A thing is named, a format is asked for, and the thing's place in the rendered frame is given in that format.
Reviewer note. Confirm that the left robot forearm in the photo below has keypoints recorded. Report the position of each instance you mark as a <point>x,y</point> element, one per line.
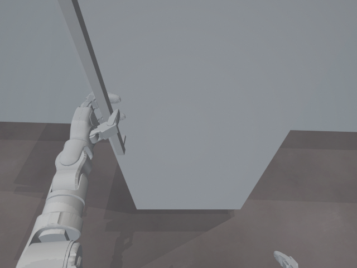
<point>61,217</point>

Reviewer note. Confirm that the left robot upper arm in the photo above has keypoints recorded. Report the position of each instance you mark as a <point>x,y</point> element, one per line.
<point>59,254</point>

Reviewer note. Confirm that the handle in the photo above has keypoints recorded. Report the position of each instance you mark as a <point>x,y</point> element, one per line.
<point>77,28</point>

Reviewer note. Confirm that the right robot hand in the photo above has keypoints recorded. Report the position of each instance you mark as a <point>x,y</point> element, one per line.
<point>284,260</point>

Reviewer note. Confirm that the left robot hand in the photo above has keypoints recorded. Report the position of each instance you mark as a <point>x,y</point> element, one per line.
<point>85,121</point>

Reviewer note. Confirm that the fridge door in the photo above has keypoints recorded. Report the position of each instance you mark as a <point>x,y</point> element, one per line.
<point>210,88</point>

